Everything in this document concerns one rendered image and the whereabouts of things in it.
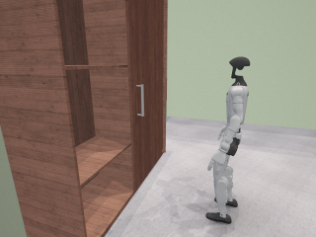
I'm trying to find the left robot forearm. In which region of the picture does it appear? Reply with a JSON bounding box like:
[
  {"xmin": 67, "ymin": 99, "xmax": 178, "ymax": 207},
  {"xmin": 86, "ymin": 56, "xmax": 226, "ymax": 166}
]
[{"xmin": 218, "ymin": 116, "xmax": 241, "ymax": 153}]

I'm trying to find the right robot hand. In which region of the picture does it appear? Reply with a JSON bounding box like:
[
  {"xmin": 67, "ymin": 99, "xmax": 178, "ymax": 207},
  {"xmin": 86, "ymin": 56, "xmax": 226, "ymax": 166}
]
[{"xmin": 217, "ymin": 125, "xmax": 228, "ymax": 140}]

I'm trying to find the right robot thigh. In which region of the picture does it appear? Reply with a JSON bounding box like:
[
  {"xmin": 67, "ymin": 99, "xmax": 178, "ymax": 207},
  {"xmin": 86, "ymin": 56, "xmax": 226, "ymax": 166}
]
[{"xmin": 219, "ymin": 133, "xmax": 233, "ymax": 177}]

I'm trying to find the left robot hand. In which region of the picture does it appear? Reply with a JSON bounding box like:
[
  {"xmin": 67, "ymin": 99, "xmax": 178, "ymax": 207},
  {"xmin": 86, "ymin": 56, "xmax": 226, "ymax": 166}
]
[{"xmin": 207, "ymin": 150, "xmax": 226, "ymax": 175}]

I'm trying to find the left robot upper arm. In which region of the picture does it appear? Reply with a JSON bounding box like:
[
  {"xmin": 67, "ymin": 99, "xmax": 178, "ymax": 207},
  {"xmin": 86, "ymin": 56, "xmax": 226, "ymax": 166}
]
[{"xmin": 230, "ymin": 86, "xmax": 244, "ymax": 124}]

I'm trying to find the robot torso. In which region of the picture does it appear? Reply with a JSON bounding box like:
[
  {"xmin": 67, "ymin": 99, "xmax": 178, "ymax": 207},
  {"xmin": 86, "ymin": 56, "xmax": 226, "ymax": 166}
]
[{"xmin": 225, "ymin": 82, "xmax": 249, "ymax": 145}]

